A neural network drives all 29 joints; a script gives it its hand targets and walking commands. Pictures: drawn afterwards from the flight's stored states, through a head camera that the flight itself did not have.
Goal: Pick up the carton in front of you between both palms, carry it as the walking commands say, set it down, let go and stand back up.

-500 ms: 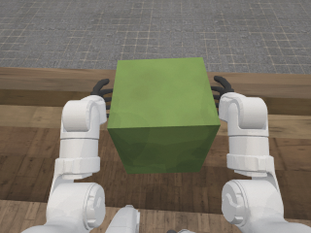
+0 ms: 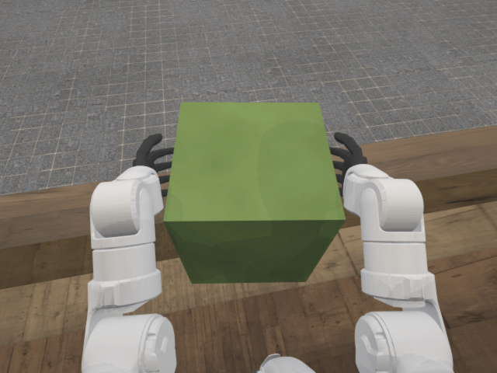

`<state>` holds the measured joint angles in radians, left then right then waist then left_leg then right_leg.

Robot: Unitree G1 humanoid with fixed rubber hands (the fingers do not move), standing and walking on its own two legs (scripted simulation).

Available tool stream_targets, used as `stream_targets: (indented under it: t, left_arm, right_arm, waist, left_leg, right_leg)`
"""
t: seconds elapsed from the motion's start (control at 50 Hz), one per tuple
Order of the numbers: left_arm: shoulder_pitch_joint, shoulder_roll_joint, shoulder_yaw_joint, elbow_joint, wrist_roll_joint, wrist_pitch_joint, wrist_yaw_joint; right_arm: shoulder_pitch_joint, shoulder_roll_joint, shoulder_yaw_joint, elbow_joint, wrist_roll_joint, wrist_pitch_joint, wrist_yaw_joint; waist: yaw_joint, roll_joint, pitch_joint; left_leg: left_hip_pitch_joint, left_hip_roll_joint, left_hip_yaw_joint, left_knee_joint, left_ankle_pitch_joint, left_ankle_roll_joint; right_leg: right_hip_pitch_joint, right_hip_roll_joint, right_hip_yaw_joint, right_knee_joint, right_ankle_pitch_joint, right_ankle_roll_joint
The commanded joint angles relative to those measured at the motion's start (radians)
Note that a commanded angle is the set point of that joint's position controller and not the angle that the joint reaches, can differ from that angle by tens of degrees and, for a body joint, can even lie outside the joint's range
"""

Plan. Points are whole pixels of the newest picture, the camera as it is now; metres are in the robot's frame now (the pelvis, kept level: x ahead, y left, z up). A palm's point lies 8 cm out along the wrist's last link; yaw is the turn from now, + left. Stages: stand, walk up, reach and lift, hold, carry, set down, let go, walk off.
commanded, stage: carry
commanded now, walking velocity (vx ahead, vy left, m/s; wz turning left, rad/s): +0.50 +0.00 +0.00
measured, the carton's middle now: (249, 201) +0.38 -0.06 +0.05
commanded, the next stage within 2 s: none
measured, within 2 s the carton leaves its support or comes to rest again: neither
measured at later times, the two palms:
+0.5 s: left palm (147, 147) +0.75 +0.17 -0.17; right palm (249, 136) +0.76 -0.12 -0.17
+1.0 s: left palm (157, 106) +1.09 +0.17 -0.29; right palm (232, 92) +1.13 -0.12 -0.28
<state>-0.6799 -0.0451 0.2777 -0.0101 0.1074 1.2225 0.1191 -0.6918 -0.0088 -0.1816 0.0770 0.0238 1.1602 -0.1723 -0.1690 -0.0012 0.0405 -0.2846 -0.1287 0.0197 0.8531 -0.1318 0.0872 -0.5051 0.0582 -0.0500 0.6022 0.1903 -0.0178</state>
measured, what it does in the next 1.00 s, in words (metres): goes down: right foot 0.11 m lower, then left foot 0.13 m lower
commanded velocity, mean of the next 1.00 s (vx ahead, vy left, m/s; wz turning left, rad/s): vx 0.50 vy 0.00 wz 0.00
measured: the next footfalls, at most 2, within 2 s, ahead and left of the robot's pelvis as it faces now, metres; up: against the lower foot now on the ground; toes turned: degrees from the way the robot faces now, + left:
right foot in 0.06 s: +0.18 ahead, -0.05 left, -0.11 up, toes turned -1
left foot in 0.36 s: +0.45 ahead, +0.03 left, -0.24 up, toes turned +4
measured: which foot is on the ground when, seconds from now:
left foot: down 0.00-0.02, up 0.04-0.34, down 0.36-0.78, up 0.80-1.00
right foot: up 0.00-0.04, down 0.06-0.36, up 0.38-0.76, down 0.78-1.00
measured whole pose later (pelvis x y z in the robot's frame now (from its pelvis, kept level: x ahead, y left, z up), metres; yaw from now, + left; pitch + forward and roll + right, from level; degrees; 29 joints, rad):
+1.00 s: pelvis +0.76 -0.01 -0.37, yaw +0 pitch +4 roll +0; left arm -0.50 -0.01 0.14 0.05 -0.02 1.05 0.18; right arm -0.52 0.04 -0.20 0.07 -0.03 1.03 -0.13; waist 0.11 -0.02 0.01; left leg -0.79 0.03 -0.08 1.17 -0.22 0.02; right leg -0.40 0.11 -0.10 0.83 -0.51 -0.15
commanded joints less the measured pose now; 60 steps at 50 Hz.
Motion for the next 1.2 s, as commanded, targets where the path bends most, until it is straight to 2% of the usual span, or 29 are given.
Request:
stream_targets:
  t: [0.0,0.04,0.06,0.08,0.1,0.12,0.16,0.18,0.3,0.34,0.36,0.38,0.44,0.46,0.54,0.58,0.66,0.72,0.74,0.76,0.78,0.8,0.88,0.94,1.02,1.1,1.14,1.16,1.18]
  left_arm:
    - [-0.544,-0.823,-0.577,0.091,-0.246,-0.044,-0.166]
    - [-0.481,-0.75,-0.532,0.171,-0.24,-0.024,-0.17]
    - [-0.492,-0.712,-0.513,0.187,-0.256,-0.007,-0.173]
    - [-0.628,-0.734,-0.546,0.166,-0.275,-0.015,-0.157]
    - [-0.698,-0.815,-0.574,0.136,-0.326,-0.012,-0.158]
    - [-0.811,-0.886,-0.628,0.037,-0.409,-0.01,-0.163]
    - [-0.966,-0.994,-0.709,-0.059,-0.523,0.001,-0.174]
    - [-0.983,-1.042,-0.737,-0.085,-0.569,0.001,-0.176]
    - [-0.907,-1.181,-0.748,0.003,-0.633,-0.054,-0.236]
    - [-0.885,-1.217,-0.767,0.076,-0.634,-0.08,-0.263]
    - [-0.846,-1.219,-0.766,0.125,-0.619,-0.087,-0.27]
    - [-0.828,-1.228,-0.748,0.16,-0.612,-0.079,-0.27]
    - [-0.716,-1.191,-0.695,0.125,-0.54,-0.095,-0.245]
    - [-0.712,-1.18,-0.691,0.089,-0.511,-0.11,-0.236]
    - [-0.605,-1.14,-0.69,0.026,-0.423,-0.166,-0.21]
    - [-0.538,-1.105,-0.713,-0.008,-0.385,-0.202,-0.197]
    - [-0.396,-1.026,-0.711,0.009,-0.298,-0.267,-0.181]
    - [-0.381,-0.952,-0.722,-0.01,-0.248,-0.295,-0.173]
    - [-0.357,-0.934,-0.715,-0.016,-0.239,-0.297,-0.171]
    - [-0.318,-0.898,-0.711,-0.006,-0.243,-0.292,-0.173]
    - [-0.288,-0.87,-0.708,0.034,-0.242,-0.282,-0.169]
    - [-0.264,-0.887,-0.736,0.05,-0.272,-0.268,-0.171]
    - [-0.503,-1.009,-0.878,-0.101,-0.49,-0.236,-0.204]
    - [-0.65,-1.023,-0.908,-0.162,-0.583,-0.212,-0.214]
    - [-0.613,-1.016,-0.877,-0.078,-0.617,-0.18,-0.231]
    - [-0.536,-1.028,-0.81,0.095,-0.589,-0.17,-0.259]
    - [-0.519,-1.046,-0.779,0.18,-0.571,-0.167,-0.27]
    - [-0.537,-1.047,-0.767,0.198,-0.558,-0.165,-0.27]
    - [-0.546,-1.057,-0.743,0.221,-0.539,-0.16,-0.267]
  right_arm:
    - [-0.784,1.123,0.701,-0.051,0.517,0.002,0.32]
    - [-0.736,1.064,0.632,0.069,0.484,0.022,0.32]
    - [-0.694,1.027,0.592,0.149,0.457,0.035,0.313]
    - [-0.736,1.026,0.512,0.101,0.44,0.07,0.301]
    - [-0.827,0.993,0.501,0.046,0.412,0.084,0.291]
    - [-0.874,0.993,0.489,0.027,0.402,0.09,0.286]
    - [-0.843,1.006,0.448,0.011,0.358,0.089,0.272]
    - [-0.791,1.002,0.425,0.03,0.322,0.086,0.263]
    - [-0.635,0.977,0.379,0.06,0.139,0.03,0.245]
    - [-0.586,0.964,0.393,0.077,0.123,0.009,0.249]
    - [-0.557,0.972,0.405,0.092,0.121,0.002,0.256]
    - [-0.542,0.947,0.412,0.146,0.118,-0.013,0.253]
    - [-0.578,1.081,0.537,0.03,0.242,-0.038,0.258]
    - [-0.647,1.146,0.597,-0.043,0.295,-0.05,0.263]
    - [-0.733,1.241,0.751,-0.186,0.439,-0.103,0.27]
    - [-0.678,1.252,0.785,-0.19,0.458,-0.135,0.285]
    - [-0.544,1.247,0.823,-0.109,0.478,-0.198,0.322]
    - [-0.478,1.215,0.821,-0.041,0.468,-0.229,0.342]
    - [-0.502,1.191,0.823,-0.04,0.466,-0.233,0.346]
    - [-0.511,1.181,0.817,-0.031,0.464,-0.228,0.349]
    - [-0.492,1.166,0.8,-0.011,0.465,-0.212,0.345]
    - [-0.389,1.115,0.756,0.024,0.433,-0.198,0.332]
    - [-0.393,1.022,0.647,-0.073,0.308,-0.162,0.277]
    - [-0.431,0.972,0.599,-0.116,0.248,-0.151,0.244]
    - [-0.412,0.923,0.579,-0.104,0.193,-0.127,0.218]
    - [-0.412,0.882,0.555,-0.045,0.143,-0.093,0.214]
    - [-0.388,0.877,0.542,0.003,0.145,-0.085,0.223]
    - [-0.378,0.88,0.537,0.027,0.148,-0.082,0.23]
    - [-0.407,0.869,0.529,0.05,0.159,-0.077,0.241]
  waist:
    - [0.144,-0.043,-0.383]
    - [0.363,-0.123,-0.427]
    - [0.284,-0.089,-0.448]
    - [0.261,-0.345,-0.611]
    - [0.258,-0.083,-0.567]
    - [0.26,0.075,-0.42]
    - [0.235,0.091,-0.417]
    - [0.257,0.128,-0.419]
    - [0.267,-0.076,-0.446]
    - [0.079,0.028,-0.48]
    - [0.047,0.126,-0.425]
    - [0.119,0.173,-0.575]
    - [0.096,0.054,-0.691]
    - [0.119,-0.075,-0.623]
    - [0.099,0.024,-0.601]
    - [0.051,0.028,-0.589]
    - [0.007,0.033,-0.521]
    - [0.099,0.112,-0.489]
    - [0.247,0.089,-0.562]
    - [0.342,-0.115,-0.491]
    - [0.243,-0.197,-0.557]
    - [0.251,-0.084,-0.618]
    - [0.224,0.041,-0.529]
    - [0.227,-0.021,-0.482]
    - [0.303,-0.001,-0.456]
    - [0.3,-0.135,-0.369]
    - [0.122,-0.132,-0.481]
    - [0.016,0.026,-0.479]
    - [0.078,0.227,-0.435]
  left_leg:
    - [-0.175,0.07,-0.069,0.149,-0.034,0.014]
    - [-0.516,-0.014,0.039,0.712,-0.445,-0.051]
    - [-0.586,-0.007,-0.014,0.829,-0.549,-0.014]
    - [-0.843,0.016,-0.198,0.923,-0.484,-0.036]
    - [-0.818,0.098,-0.239,0.759,-0.345,-0.028]
    - [-0.791,0.119,-0.17,0.589,-0.337,-0.066]
    - [-0.592,0.148,-0.109,0.345,-0.269,-0.072]
    - [-0.47,0.089,0.025,0.227,-0.088,-0.09]
    - [0.161,0.043,0.095,-0.33,0.6,-0.041]
    - [0.506,0.163,0.012,-0.295,0.683,0.055]
    - [0.517,0.265,-0.102,-0.372,0.61,0.094]
    - [0.816,0.433,-0.347,-0.143,0.846,0.15]
    - [0.743,0.46,-0.532,-0.149,0.29,0.242]
    - [0.55,0.435,-0.475,-0.152,0.389,0.218]
    - [0.398,0.363,-0.447,-0.15,0.611,0.144]
    - [0.441,0.197,-0.259,-0.038,0.519,0.037]
    - [0.264,0.106,-0.197,0.061,0.432,0.042]
    - [0.044,0.111,-0.081,0.27,0.225,0.016]
    - [-0.121,0.163,-0.033,0.508,0.38,-0.022]
    - [-0.33,0.069,0.018,0.826,-0.201,-0.076]
    - [-0.66,0.041,-0.083,0.953,-0.601,-0.092]
    - [-0.805,0.082,-0.142,0.925,-0.536,-0.087]
    - [-0.662,0.154,-0.122,0.473,-0.256,-0.074]
    - [-0.501,0.151,-0.048,0.413,-0.093,-0.075]
    - [-0.404,0.095,0.044,-0.088,0.416,-0.044]
    - [-0.097,0.082,0.08,-0.371,0.557,-0.031]
    - [0.207,0.078,0.104,-0.279,0.534,0.013]
    - [0.35,0.13,0.061,-0.351,0.437,0.062]
    - [0.542,0.295,-0.095,-0.197,0.757,0.098]
  right_leg:
    - [0.555,-0.025,-0.024,-0.354,0.437,-0.024]
    - [0.857,-0.172,0.074,-0.153,0.392,-0.135]
    - [0.864,-0.259,0.186,0.048,0.633,-0.116]
    - [1.078,-0.519,0.637,0.072,0.38,-0.383]
    - [0.876,-0.493,0.644,0.001,0.073,-0.385]
    - [0.714,-0.345,0.535,0.0,-0.133,-0.321]
    - [0.494,-0.292,0.444,0.039,0.176,-0.278]
    - [0.387,-0.192,0.361,0.032,-0.075,-0.229]
    - [0.061,-0.048,0.113,0.355,-0.412,-0.163]
    - [-0.126,-0.049,0.018,0.715,-0.472,-0.071]
    - [-0.263,0.046,-0.017,1.039,-0.816,-0.029]
    - [-0.476,0.021,0.176,1.027,-0.773,-0.021]
    - [-0.568,-0.07,0.164,0.976,-0.696,-0.009]
    - [-0.504,-0.08,0.167,0.836,-0.63,0.008]
    - [-0.39,-0.087,0.096,0.74,-0.498,0.015]
    - [-0.42,-0.053,0.046,0.437,-0.24,-0.012]
    - [-0.069,0.043,-0.094,-0.027,0.066,-0.005]
    - [0.347,-0.022,-0.029,-0.28,0.349,-0.038]
    - [0.646,-0.056,-0.053,-0.119,0.376,-0.083]
    - [0.736,-0.162,0.076,-0.191,0.313,-0.152]
    - [1.055,-0.364,0.335,0.101,0.685,-0.227]
    - [1.117,-0.439,0.453,0.108,0.479,-0.317]
    - [0.607,-0.32,0.459,0.046,0.042,-0.296]
    - [0.413,-0.306,0.442,0.04,0.219,-0.265]
    - [0.373,-0.081,0.229,0.206,-0.095,-0.169]
    - [0.243,-0.065,0.155,0.299,-0.278,-0.154]
    - [0.173,-0.121,0.057,0.587,0.027,-0.097]
    - [0.064,-0.08,0.002,0.911,-0.009,-0.042]
    - [-0.265,0.033,-0.003,1.194,-0.88,0.002]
